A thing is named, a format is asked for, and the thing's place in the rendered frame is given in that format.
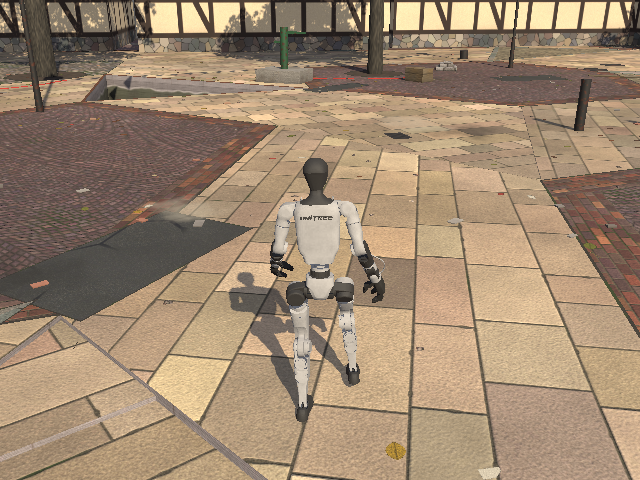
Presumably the robot left upper arm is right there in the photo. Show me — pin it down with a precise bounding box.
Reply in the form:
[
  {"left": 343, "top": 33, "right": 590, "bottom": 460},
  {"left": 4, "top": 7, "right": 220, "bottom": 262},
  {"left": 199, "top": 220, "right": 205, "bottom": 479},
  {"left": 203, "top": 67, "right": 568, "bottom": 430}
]
[{"left": 272, "top": 201, "right": 297, "bottom": 255}]

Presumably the right robot hand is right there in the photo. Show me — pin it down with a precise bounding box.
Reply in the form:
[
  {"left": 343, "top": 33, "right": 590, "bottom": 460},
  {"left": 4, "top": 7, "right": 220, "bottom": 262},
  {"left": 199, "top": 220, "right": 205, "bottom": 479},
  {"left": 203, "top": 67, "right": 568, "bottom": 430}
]
[{"left": 363, "top": 276, "right": 385, "bottom": 303}]

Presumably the robot right upper arm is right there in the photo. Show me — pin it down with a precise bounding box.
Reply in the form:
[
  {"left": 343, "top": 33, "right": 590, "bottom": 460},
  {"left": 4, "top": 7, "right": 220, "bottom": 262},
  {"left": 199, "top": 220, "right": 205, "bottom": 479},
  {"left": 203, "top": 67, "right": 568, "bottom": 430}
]
[{"left": 337, "top": 200, "right": 367, "bottom": 257}]

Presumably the robot left thigh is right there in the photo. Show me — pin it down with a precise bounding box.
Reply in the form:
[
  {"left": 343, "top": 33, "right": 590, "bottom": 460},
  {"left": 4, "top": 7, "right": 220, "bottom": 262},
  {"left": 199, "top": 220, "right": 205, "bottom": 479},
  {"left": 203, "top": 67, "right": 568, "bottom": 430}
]
[{"left": 286, "top": 281, "right": 312, "bottom": 357}]

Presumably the left robot forearm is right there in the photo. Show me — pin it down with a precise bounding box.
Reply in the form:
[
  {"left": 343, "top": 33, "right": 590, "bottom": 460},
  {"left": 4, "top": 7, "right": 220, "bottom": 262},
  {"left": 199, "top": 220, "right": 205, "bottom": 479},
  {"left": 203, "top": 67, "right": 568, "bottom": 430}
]
[{"left": 270, "top": 239, "right": 284, "bottom": 268}]

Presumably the robot right foot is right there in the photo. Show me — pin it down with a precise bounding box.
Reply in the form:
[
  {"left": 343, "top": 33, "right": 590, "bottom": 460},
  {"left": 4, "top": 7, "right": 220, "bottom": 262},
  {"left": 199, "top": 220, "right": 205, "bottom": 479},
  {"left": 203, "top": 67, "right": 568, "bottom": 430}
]
[{"left": 346, "top": 363, "right": 360, "bottom": 385}]

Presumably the right robot forearm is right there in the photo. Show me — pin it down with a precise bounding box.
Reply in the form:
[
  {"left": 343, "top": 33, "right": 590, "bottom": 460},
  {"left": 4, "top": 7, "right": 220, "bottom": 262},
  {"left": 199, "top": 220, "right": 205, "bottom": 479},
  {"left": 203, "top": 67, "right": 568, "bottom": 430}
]
[{"left": 358, "top": 240, "right": 381, "bottom": 283}]

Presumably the left robot hand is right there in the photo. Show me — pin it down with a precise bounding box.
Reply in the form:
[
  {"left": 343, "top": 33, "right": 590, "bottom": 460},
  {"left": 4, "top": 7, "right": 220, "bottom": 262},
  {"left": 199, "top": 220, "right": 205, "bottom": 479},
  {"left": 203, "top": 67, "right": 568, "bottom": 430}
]
[{"left": 270, "top": 261, "right": 294, "bottom": 278}]

